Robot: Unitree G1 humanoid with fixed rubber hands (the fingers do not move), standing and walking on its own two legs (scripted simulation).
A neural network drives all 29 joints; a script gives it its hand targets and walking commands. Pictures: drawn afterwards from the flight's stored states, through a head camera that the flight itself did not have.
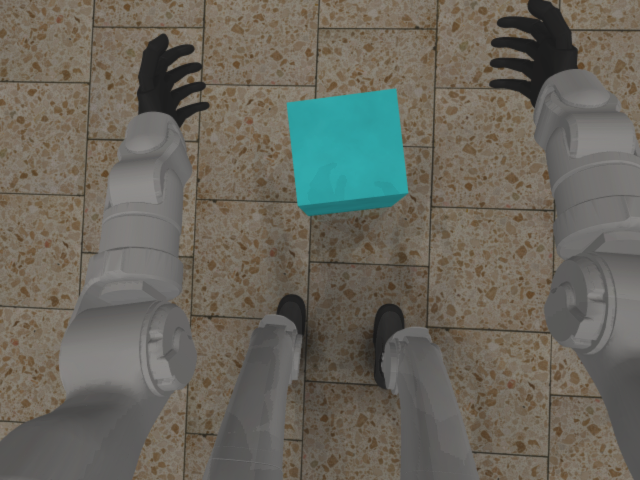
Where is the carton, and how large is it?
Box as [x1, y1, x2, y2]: [287, 88, 407, 215]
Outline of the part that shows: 395,88 287,102 298,206 308,215 390,206 407,193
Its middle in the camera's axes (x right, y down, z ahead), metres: +0.06 -0.17 +0.86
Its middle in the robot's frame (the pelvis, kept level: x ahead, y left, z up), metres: +0.54 +0.03 -0.54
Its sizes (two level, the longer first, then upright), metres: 0.210 0.200 0.250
